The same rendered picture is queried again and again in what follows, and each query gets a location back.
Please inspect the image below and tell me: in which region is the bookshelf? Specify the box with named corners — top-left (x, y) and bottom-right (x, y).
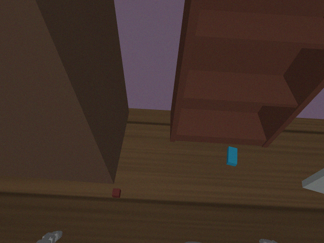
top-left (170, 0), bottom-right (324, 148)

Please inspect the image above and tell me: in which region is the left robot hand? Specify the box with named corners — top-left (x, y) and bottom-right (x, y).
top-left (36, 231), bottom-right (62, 243)

